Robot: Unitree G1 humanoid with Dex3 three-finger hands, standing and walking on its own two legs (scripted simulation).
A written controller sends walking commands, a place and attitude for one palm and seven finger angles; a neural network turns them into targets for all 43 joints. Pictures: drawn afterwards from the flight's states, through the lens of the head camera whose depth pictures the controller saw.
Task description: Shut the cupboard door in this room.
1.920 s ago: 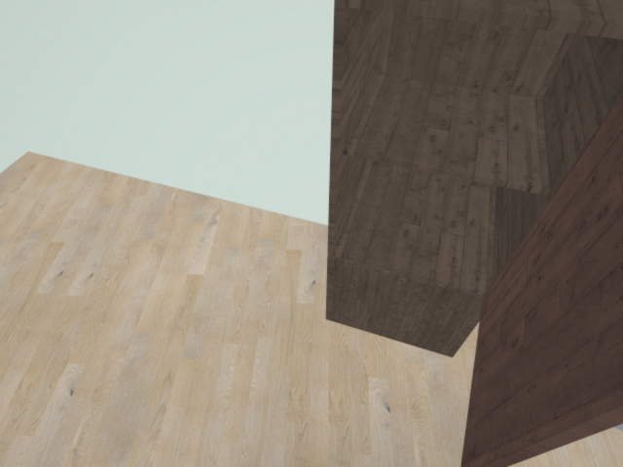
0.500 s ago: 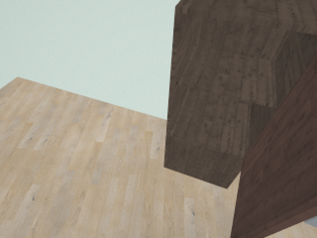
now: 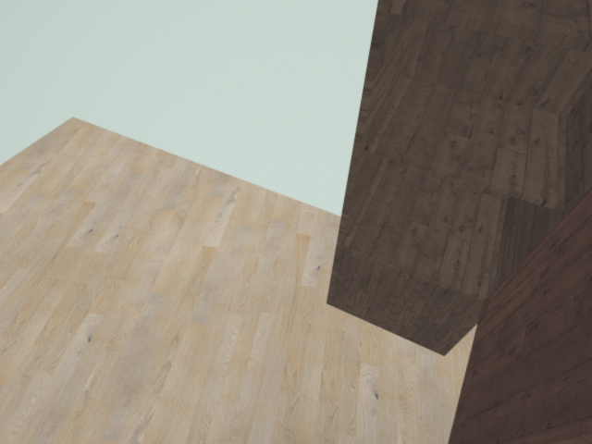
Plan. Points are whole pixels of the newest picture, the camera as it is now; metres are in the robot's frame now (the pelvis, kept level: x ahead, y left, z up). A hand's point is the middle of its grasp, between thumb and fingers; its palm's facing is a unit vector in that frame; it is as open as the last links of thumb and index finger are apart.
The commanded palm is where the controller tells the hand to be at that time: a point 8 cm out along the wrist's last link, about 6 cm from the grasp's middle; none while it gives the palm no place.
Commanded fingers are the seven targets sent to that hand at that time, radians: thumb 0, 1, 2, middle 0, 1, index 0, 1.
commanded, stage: turn or walk to find it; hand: left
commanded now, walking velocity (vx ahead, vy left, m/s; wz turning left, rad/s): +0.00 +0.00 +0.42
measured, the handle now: out of the picture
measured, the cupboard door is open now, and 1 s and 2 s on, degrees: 87 87 87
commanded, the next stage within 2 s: stand and wait in 0.50 s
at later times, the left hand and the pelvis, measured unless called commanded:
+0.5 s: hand out of the picture -0.04 +0.22 -0.19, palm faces +0.24 -0.94 -0.24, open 7.3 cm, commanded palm none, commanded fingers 0.00 0.90 0.90 -0.20 -0.30 -0.20 -0.30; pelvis -0.01 +0.01 -0.01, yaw +12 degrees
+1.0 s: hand out of the picture -0.02 +0.19 -0.16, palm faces +0.31 -0.92 -0.24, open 7.3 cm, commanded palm none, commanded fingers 0.00 0.90 0.90 -0.20 -0.30 -0.20 -0.30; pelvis -0.01 +0.00 +0.00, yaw +16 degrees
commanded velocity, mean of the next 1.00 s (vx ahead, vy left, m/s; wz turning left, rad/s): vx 0.00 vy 0.00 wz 0.24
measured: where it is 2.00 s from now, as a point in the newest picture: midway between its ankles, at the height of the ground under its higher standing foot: outside the picture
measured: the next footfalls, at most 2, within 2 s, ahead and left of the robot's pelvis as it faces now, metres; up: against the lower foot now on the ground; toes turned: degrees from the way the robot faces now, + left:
right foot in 0.06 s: +0.01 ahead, -0.12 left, +0.00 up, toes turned -1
left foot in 0.46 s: +0.02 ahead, +0.12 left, +0.00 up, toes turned +15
